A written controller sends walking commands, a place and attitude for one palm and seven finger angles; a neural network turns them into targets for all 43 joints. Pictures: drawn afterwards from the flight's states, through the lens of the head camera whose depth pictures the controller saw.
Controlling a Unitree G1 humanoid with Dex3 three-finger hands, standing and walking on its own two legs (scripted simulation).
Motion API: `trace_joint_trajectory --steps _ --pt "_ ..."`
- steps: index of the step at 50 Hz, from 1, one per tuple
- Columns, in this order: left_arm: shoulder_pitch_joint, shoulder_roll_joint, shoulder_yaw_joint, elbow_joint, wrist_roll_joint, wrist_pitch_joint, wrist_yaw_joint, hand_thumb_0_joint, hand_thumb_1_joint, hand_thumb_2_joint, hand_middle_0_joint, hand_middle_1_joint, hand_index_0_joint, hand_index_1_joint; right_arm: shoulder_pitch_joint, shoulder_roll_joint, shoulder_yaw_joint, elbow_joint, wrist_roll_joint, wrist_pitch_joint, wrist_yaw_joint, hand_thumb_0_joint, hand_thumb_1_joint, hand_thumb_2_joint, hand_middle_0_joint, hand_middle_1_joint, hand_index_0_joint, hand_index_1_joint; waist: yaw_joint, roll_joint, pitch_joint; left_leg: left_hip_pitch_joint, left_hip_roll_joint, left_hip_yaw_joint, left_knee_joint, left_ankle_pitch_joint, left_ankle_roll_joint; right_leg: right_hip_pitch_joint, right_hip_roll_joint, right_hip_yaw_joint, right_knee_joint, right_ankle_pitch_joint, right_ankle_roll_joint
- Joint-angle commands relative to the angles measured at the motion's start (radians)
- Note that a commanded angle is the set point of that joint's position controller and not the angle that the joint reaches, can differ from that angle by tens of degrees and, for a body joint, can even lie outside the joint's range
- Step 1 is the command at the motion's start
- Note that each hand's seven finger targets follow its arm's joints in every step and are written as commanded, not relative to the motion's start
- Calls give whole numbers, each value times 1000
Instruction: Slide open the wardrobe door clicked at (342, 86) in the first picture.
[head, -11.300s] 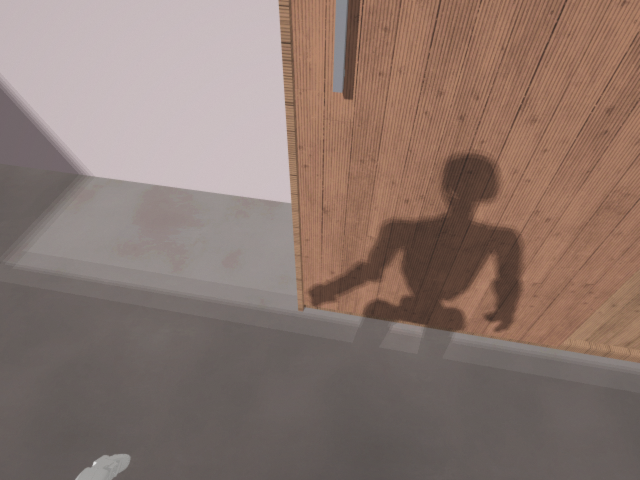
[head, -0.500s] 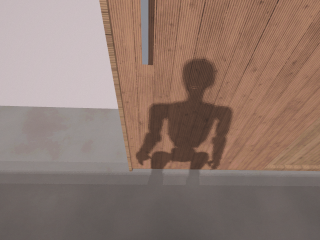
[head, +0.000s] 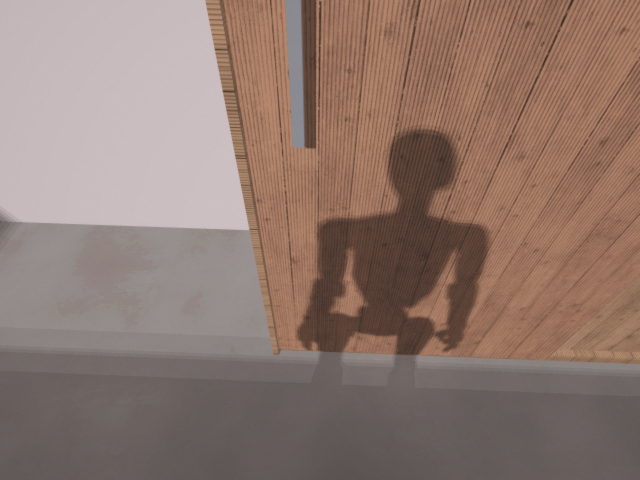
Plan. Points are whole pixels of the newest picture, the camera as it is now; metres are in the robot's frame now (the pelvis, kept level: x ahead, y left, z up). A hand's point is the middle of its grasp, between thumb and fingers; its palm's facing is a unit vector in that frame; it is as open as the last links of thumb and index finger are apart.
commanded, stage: look again from close up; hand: left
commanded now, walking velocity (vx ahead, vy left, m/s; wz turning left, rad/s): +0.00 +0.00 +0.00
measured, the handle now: (297, 56) +0.58 +0.08 +0.24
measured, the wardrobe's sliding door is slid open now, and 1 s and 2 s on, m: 0.00 0.00 0.00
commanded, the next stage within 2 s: shuffle to correct the standing spot in 0.02 s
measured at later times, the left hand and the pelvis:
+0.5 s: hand out of the picture +0.00 +0.15 -0.19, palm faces +0.05 -0.98 -0.18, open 7.3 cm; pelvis +0.03 -0.02 -0.01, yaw +0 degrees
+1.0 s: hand (242, 443) +0.20 +0.14 -0.19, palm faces +0.04 -0.97 -0.25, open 7.3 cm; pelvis +0.14 -0.06 -0.03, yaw +2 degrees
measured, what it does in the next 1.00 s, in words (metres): walks ahead: right foot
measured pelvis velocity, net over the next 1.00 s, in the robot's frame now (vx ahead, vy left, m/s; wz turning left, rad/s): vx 0.14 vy -0.06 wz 0.03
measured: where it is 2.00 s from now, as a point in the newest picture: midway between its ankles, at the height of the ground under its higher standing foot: outside the picture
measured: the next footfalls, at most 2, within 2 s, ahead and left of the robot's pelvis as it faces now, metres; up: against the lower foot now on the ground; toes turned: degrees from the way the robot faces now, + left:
right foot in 0.92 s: +0.23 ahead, -0.19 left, +0.00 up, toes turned -8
left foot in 1.18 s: +0.19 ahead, +0.03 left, +0.00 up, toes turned +7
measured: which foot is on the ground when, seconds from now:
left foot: down 0.00-0.92, up 0.94-1.00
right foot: down 0.00-0.62, up 0.64-0.90, down 0.92-1.00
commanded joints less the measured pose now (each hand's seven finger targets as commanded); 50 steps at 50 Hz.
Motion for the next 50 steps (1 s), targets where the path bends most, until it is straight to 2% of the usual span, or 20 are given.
trace_joint_trajectory --steps 1,6,15,20,23,25,28,29,30,31,32,34,38,42,44,45,46,47,48,50 --pt "56 111 18 -29 -2 -12 8 0 900 900 -200 -300 -200 -300 89 -68 -3 -10 -3 -14 0 0 -900 -900 200 300 200 300 -12 -3 0 3 81 -60 -63 213 8 -29 -80 58 -55 245 -27" --pt "58 107 22 -29 -4 -12 9 0 900 900 -200 -300 -200 -300 121 -62 0 1 -4 -16 0 0 -900 -900 200 300 200 300 -9 -2 3 -18 79 -61 -65 197 7 -17 -78 56 -56 224 -31" --pt "84 88 40 -43 3 6 -10 0 900 900 -200 -300 -200 -300 210 -59 -24 6 -17 -6 0 0 -900 -900 200 300 200 300 -17 19 118 -128 110 -108 -91 -255 39 -150 -28 37 9 -199 -53" --pt "131 77 55 -45 4 -1 -17 0 900 900 -200 -300 -200 -300 241 -46 -30 -6 -16 -19 -7 0 -900 -900 200 300 200 300 -4 -1 102 -168 122 -97 -1 -145 52 -112 -34 50 45 -126 -74" --pt "221 122 77 -16 3 -9 -7 0 900 900 -200 -300 -200 -300 212 12 -17 -33 -14 -28 -8 0 -900 -900 200 300 200 300 22 -189 58 -318 26 53 259 -110 11 59 -156 201 -38 36 -145" --pt "250 116 77 -5 5 -12 0 0 900 900 -200 -300 -200 -300 145 20 -17 -62 -15 -27 -6 0 -900 -900 200 300 200 300 34 -200 85 -396 36 51 394 -255 7 75 -225 260 -66 177 -211" --pt "154 98 72 -28 8 -12 3 0 900 900 -200 -300 -200 -300 239 36 -18 -39 -11 -37 -1 0 -900 -900 200 300 200 300 -50 -120 50 -196 56 44 192 -152 12 -44 -185 144 65 208 -184" --pt "108 72 67 -46 0 -8 -2 0 900 900 -200 -300 -200 -300 354 6 -25 4 -17 -43 -4 0 -900 -900 200 300 200 300 -98 11 34 -2 80 -13 45 -4 32 -178 -88 50 230 167 -127" --pt "93 18 59 -80 -3 -7 -13 0 900 900 -200 -300 -200 -300 481 -88 -50 50 -33 -49 -15 0 -900 -900 200 300 200 300 -126 264 -5 181 299 -289 -48 157 110 -389 25 -71 483 -59 -55" --pt "-6 38 54 -125 11 -3 -11 0 900 900 -200 -300 -200 -300 534 -129 -51 70 -40 -45 -24 0 -900 -900 200 300 200 300 -156 326 70 175 420 -414 -123 347 161 -523 50 -48 680 -316 -50" --pt "-39 50 65 -134 17 2 -11 0 900 900 -200 -300 -200 -300 513 -107 -39 71 -39 -42 -31 0 -900 -900 200 300 200 300 -132 222 128 91 447 -395 -108 439 188 -563 1 20 783 -288 -58" --pt "-21 28 66 -127 13 5 -27 0 900 900 -200 -300 -200 -300 392 -86 -27 24 -35 -53 -33 0 -900 -900 200 300 200 300 -76 114 119 38 409 -282 -100 447 189 -551 -49 45 788 -200 -39" --pt "-37 7 69 -143 4 19 -55 0 900 900 -200 -300 -200 -300 283 -115 -44 -13 -33 -58 -35 0 -900 -900 200 300 200 300 -46 164 62 13 314 -84 -99 370 131 -434 -55 -19 509 -96 -17" --pt "-10 27 75 -131 7 18 -61 0 900 900 -200 -300 -200 -300 238 -148 -65 -29 -32 -40 -28 0 -900 -900 200 300 200 300 -27 170 41 -56 269 -14 -16 320 92 -217 20 -132 248 31 -21" --pt "133 85 89 -95 7 -1 -48 0 900 900 -200 -300 -200 -300 240 -125 -63 -31 -23 -30 -16 0 -900 -900 200 300 200 300 45 66 -33 -114 181 50 200 325 40 26 32 -121 98 145 -32" --pt "205 178 106 -80 12 -21 -29 0 900 900 -200 -300 -200 -300 277 -56 -48 -42 -14 -28 -7 0 -900 -900 200 300 200 300 68 -154 -118 -275 93 92 438 98 -5 212 -162 108 51 377 -101" --pt "215 236 110 -77 -1 -23 -15 0 900 900 -200 -300 -200 -300 267 0 -35 -77 3 -12 -10 0 -900 -900 200 300 200 300 51 -269 -186 -272 31 28 615 -376 -21 167 -367 293 -29 613 -202" --pt "127 237 96 -100 -2 -21 -8 0 900 900 -200 -300 -200 -300 216 -21 -38 -83 4 -5 -15 0 -900 -900 200 300 200 300 32 -111 -108 -256 62 -56 626 -413 -8 33 -356 236 -31 597 -231" --pt "39 266 105 -120 5 -27 -3 0 900 900 -200 -300 -200 -300 200 -50 -48 -85 4 4 -13 0 -900 -900 200 300 200 300 13 -239 -87 -252 70 -66 642 -398 0 -37 -337 260 -38 589 -234" --pt "-66 165 86 -143 11 -7 14 0 900 900 -200 -300 -200 -300 204 -6 -43 -63 5 11 -11 0 -900 -900 200 300 200 300 -15 -191 -55 -221 70 -67 560 -341 -10 -104 -311 171 -8 616 -237"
